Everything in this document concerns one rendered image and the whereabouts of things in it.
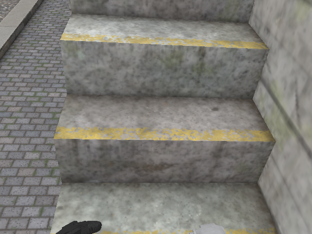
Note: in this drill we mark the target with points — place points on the left robot hand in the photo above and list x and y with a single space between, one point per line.
82 227

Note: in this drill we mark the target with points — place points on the robot right thigh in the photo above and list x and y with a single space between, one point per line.
209 228

